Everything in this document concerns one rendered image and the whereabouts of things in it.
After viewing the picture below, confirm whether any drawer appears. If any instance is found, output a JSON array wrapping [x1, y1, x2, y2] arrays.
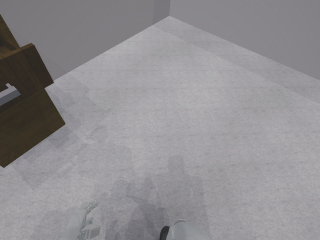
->
[[0, 34, 54, 113]]

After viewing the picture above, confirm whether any handle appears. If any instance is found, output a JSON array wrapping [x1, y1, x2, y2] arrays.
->
[[0, 83, 21, 106]]

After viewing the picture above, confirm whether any robot right shin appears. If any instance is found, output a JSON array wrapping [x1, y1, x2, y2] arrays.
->
[[166, 219, 186, 240]]

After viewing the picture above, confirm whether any robot left hand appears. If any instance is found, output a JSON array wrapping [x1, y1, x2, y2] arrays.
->
[[65, 199, 101, 240]]

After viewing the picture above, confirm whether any cabinet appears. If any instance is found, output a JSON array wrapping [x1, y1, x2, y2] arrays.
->
[[0, 14, 66, 168]]

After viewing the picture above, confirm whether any robot right thigh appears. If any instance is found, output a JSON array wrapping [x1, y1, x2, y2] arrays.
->
[[168, 222, 211, 240]]

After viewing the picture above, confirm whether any robot left forearm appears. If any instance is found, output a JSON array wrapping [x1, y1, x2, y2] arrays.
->
[[56, 228, 81, 240]]

